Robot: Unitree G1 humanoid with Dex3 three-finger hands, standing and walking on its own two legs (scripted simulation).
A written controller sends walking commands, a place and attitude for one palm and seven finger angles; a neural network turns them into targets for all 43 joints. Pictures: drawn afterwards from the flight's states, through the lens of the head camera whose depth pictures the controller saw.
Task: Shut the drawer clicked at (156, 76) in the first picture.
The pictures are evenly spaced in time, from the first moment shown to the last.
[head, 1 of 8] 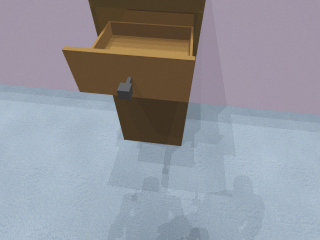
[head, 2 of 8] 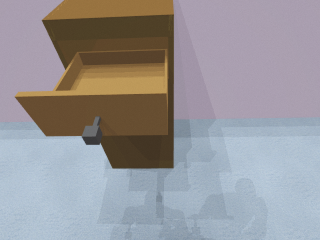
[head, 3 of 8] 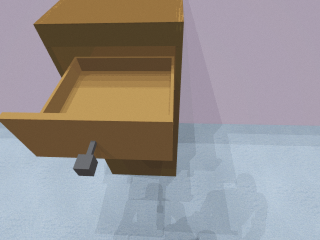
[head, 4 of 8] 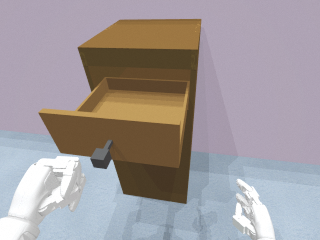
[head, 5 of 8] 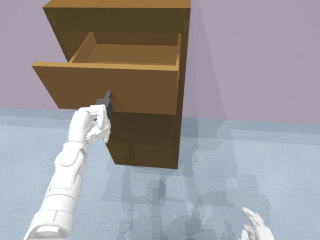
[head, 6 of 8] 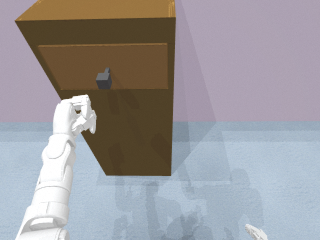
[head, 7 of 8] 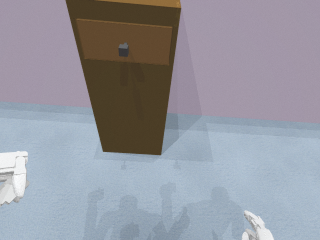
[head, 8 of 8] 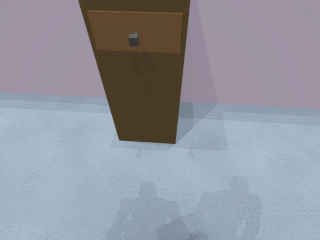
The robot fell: no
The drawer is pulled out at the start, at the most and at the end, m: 0.30 0.30 0.00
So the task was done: yes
